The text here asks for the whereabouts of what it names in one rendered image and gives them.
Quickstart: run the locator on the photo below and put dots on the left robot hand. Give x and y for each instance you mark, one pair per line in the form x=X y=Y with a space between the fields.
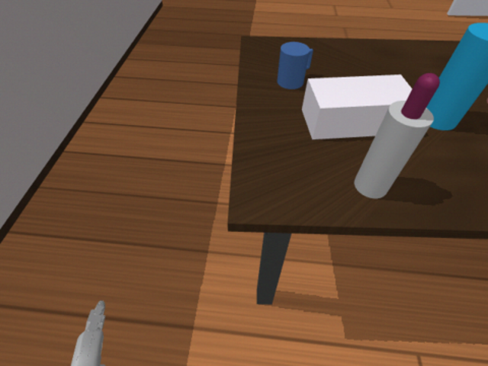
x=89 y=343

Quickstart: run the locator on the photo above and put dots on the table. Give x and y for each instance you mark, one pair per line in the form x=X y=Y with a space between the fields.
x=283 y=182

